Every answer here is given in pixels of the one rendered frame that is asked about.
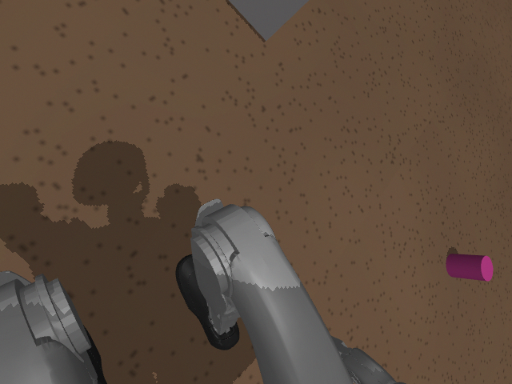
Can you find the right robot foot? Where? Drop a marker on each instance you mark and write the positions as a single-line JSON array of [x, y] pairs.
[[187, 283]]

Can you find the left robot foot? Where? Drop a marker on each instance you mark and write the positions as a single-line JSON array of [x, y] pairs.
[[96, 360]]

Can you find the right robot hand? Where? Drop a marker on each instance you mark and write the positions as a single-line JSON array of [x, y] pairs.
[[361, 367]]

